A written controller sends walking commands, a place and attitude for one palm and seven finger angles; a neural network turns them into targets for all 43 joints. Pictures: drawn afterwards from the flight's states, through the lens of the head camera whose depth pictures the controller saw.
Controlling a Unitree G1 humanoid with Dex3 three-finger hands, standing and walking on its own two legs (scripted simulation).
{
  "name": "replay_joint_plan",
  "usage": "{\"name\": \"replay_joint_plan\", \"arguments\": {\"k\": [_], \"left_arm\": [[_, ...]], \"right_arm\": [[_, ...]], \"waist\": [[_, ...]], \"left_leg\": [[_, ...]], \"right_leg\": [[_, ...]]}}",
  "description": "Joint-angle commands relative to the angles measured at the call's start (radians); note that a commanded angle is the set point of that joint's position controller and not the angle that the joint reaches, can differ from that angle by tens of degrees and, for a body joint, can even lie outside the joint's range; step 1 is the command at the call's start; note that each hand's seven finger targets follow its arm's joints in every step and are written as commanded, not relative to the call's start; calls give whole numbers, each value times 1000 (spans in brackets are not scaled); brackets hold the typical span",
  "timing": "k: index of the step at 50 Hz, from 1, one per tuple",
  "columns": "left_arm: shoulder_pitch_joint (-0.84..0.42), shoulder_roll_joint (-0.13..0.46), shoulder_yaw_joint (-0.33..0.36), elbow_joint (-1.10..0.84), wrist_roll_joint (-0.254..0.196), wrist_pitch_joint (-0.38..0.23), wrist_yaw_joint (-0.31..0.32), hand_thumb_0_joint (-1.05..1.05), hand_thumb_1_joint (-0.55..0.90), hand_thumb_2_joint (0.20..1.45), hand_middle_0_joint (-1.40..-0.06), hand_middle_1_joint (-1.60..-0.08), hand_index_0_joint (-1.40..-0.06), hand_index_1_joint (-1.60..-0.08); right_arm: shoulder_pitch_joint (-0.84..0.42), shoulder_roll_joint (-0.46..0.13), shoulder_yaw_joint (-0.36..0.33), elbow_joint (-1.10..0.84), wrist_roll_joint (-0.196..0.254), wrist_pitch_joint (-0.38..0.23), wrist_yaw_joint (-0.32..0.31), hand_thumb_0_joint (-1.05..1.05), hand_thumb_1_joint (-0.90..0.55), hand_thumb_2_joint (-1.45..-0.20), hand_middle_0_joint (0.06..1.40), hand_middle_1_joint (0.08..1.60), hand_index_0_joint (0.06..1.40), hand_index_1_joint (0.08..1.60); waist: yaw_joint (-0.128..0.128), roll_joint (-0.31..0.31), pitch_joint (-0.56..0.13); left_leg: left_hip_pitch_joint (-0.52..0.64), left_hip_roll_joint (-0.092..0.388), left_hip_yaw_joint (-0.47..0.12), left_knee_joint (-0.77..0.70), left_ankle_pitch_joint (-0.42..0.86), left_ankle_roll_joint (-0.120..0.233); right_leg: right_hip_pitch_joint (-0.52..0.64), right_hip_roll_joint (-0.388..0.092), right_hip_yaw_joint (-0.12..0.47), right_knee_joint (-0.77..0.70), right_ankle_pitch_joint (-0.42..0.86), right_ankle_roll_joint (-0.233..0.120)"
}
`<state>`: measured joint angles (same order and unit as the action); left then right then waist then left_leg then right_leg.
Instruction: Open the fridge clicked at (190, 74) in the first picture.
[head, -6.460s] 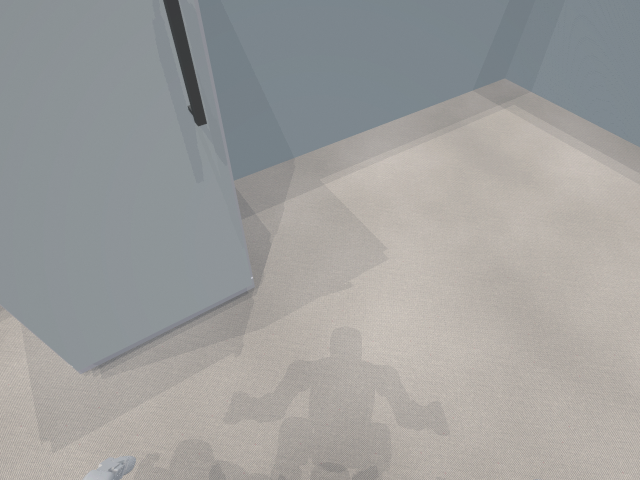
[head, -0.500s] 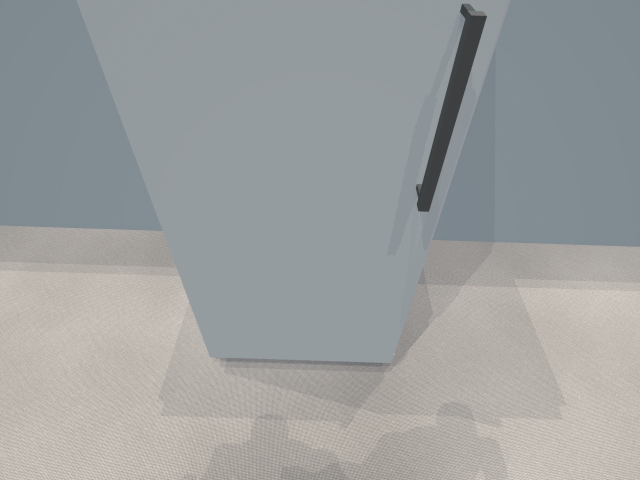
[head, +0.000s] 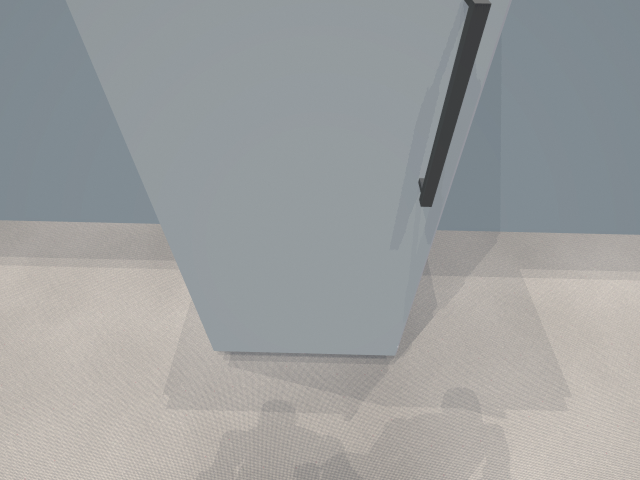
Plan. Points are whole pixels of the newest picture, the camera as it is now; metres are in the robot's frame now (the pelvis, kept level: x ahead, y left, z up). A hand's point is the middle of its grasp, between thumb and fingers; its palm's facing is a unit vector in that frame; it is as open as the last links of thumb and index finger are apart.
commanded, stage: look again from close up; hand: right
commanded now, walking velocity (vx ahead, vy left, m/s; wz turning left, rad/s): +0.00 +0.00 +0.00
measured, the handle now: (444, 115) +0.59 -0.15 +0.18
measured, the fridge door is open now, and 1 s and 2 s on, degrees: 0 0 0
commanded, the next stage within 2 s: shuffle to correct the standing spot in 1.70 s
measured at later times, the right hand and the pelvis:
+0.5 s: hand out of the picture +0.03 -0.20 -0.17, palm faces -0.02 +0.97 -0.24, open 7.4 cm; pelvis +0.01 +0.00 +0.00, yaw +0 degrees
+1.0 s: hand out of the picture +0.03 -0.19 -0.17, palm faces -0.02 +0.98 -0.22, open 7.4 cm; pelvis +0.02 +0.00 +0.00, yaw +1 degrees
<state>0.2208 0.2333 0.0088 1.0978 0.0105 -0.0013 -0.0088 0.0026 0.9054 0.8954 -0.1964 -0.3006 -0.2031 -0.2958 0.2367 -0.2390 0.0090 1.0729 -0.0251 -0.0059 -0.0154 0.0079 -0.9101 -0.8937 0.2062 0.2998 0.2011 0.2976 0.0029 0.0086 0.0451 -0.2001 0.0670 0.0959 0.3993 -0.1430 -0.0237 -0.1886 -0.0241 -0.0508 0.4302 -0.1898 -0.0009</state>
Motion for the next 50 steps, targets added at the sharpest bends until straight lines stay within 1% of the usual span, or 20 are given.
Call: {"name": "replay_joint_plan", "arguments": {"k": [1, 5, 7, 8, 12, 14, 16, 18, 23, 25, 26, 28, 31, 33, 36, 39, 41, 43, 48, 50], "left_arm": [[1, 155, 29, -46, -1, -13, 14, 0, 900, 900, -200, -300, -200, -300], [6, 148, 30, -44, 0, -12, 14, 0, 900, 900, -200, -300, -200, -300], [8, 150, 30, -43, -2, -14, 14, 0, 900, 900, -200, -300, -200, -300], [6, 147, 30, -43, -2, -15, 14, 0, 900, 900, -200, -300, -200, -300], [6, 142, 28, -39, -3, -13, 15, 0, 900, 900, -200, -300, -200, -300], [3, 140, 27, -36, -2, -12, 15, 0, 900, 900, -200, -300, -200, -300], [6, 136, 27, -34, -2, -11, 15, 0, 900, 900, -200, -300, -200, -300], [13, 133, 26, -31, -2, -13, 15, 0, 900, 900, -200, -300, -200, -300], [15, 128, 25, -27, -2, -11, 16, 0, 900, 900, -200, -300, -200, -300], [19, 125, 24, -25, -1, -10, 16, 0, 900, 900, -200, -300, -200, -300], [23, 124, 24, -25, -2, -11, 16, 0, 900, 900, -200, -300, -200, -300], [26, 123, 24, -22, -2, -12, 17, 0, 900, 900, -200, -300, -200, -300], [26, 115, 23, -19, -1, -11, 17, 0, 900, 900, -200, -300, -200, -300], [31, 112, 23, -18, -2, -11, 18, 0, 900, 900, -200, -300, -200, -300], [37, 106, 23, -16, -2, -10, 18, 0, 900, 900, -200, -300, -200, -300], [40, 105, 22, -14, -2, -13, 19, 0, 900, 900, -200, -300, -200, -300], [41, 101, 21, -11, -2, -13, 20, 0, 900, 900, -200, -300, -200, -300], [42, 100, 22, -10, -3, -15, 20, 0, 900, 900, -200, -300, -200, -300], [46, 94, 20, -6, -3, -15, 22, 0, 900, 900, -200, -300, -200, -300], [47, 87, 19, -5, -2, -13, 22, 0, 900, 900, -200, -300, -200, -300]], "right_arm": [[22, -147, -34, -47, 4, -12, -16, 0, -900, -900, 200, 300, 200, 300], [23, -141, -34, -48, 4, -13, -17, 0, -900, -900, 200, 300, 200, 300], [25, -142, -34, -46, 3, -15, -18, 0, -900, -900, 200, 300, 200, 300], [26, -139, -34, -48, 4, -15, -18, 0, -900, -900, 200, 300, 200, 300], [30, -134, -32, -41, 4, -16, -19, 0, -900, -900, 200, 300, 200, 300], [30, -133, -33, -40, 4, -15, -18, 0, -900, -900, 200, 300, 200, 300], [32, -133, -33, -38, 5, -14, -18, 0, -900, -900, 200, 300, 200, 300], [37, -128, -33, -35, 5, -16, -19, 0, -900, -900, 200, 300, 200, 300], [44, -126, -32, -30, 4, -15, -19, 0, -900, -900, 200, 300, 200, 300], [46, -120, -32, -29, 5, -14, -19, 0, -900, -900, 200, 300, 200, 300], [49, -120, -32, -29, 6, -15, -18, 0, -900, -900, 200, 300, 200, 300], [47, -119, -32, -28, 5, -16, -19, 0, -900, -900, 200, 300, 200, 300], [52, -112, -30, -23, 6, -14, -19, 0, -900, -900, 200, 300, 200, 300], [53, -107, -30, -21, 5, -14, -20, 0, -900, -900, 200, 300, 200, 300], [59, -103, -29, -18, 6, -13, -20, 0, -900, -900, 200, 300, 200, 300], [61, -100, -29, -18, 6, -16, -21, 0, -900, -900, 200, 300, 200, 300], [60, -95, -28, -16, 7, -15, -20, 0, -900, -900, 200, 300, 200, 300], [65, -93, -28, -16, 6, -17, -22, 0, -900, -900, 200, 300, 200, 300], [69, -86, -26, -11, 6, -17, -22, 0, -900, -900, 200, 300, 200, 300], [67, -80, -27, -10, 6, -14, -22, 0, -900, -900, 200, 300, 200, 300]], "waist": [[-3, -25, 15], [-1, -11, 10], [0, -13, -13], [-2, -18, -13], [-2, 5, -5], [-1, -10, 7], [-3, -4, 16], [-2, -7, -7], [-4, -7, 19], [-2, -1, 16], [-2, -14, 8], [-2, -11, 0], [-4, -9, 25], [-3, -16, 18], [-3, -1, 26], [-3, -10, 3], [-2, -9, 9], [-5, -6, 3], [-5, -15, 13], [-3, -14, 24]], "left_leg": [[23, 71, -108, -89, -105, 28], [20, 73, -110, -93, -104, 28], [31, 72, -107, -86, -71, 29], [35, 72, -104, -84, -62, 27], [32, 71, -104, -88, -58, 27], [27, 72, -107, -92, -72, 26], [26, 74, -110, -99, -89, 26], [40, 74, -105, -92, -58, 26], [28, 73, -108, -101, -85, 25], [22, 73, -110, -104, -97, 26], [26, 74, -110, -103, -92, 26], [36, 73, -109, -98, -72, 26], [20, 70, -112, -103, -97, 24], [26, 70, -108, -98, -76, 25], [14, 69, -114, -103, -101, 24], [28, 70, -111, -94, -64, 26], [25, 68, -108, -91, -59, 25], [34, 69, -104, -85, -28, 26], [31, 67, -108, -87, -28, 25], [25, 64, -110, -89, -48, 23]], "right_leg": [[-85, -87, 103, -139, -99, -6], [-71, -86, 98, -136, -85, -6], [-54, -90, 99, -132, -51, -7], [-56, -92, 98, -132, -47, -7], [-48, -92, 95, -131, -32, -6], [-55, -89, 94, -137, -50, -5], [-62, -86, 92, -138, -64, -4], [-47, -89, 91, -135, -31, -4], [-58, -87, 92, -142, -63, -4], [-53, -85, 88, -141, -67, -3], [-49, -84, 88, -141, -64, -4], [-46, -87, 89, -138, -47, -4], [-56, -85, 86, -143, -75, -2], [-51, -89, 86, -143, -59, -3], [-54, -84, 83, -142, -79, -3], [-38, -89, 82, -134, -39, -4], [-39, -92, 80, -138, -42, -3], [-34, -93, 81, -133, -10, -5], [-32, -93, 79, -136, -14, -4], [-41, -92, 79, -143, -42, -2]]}}
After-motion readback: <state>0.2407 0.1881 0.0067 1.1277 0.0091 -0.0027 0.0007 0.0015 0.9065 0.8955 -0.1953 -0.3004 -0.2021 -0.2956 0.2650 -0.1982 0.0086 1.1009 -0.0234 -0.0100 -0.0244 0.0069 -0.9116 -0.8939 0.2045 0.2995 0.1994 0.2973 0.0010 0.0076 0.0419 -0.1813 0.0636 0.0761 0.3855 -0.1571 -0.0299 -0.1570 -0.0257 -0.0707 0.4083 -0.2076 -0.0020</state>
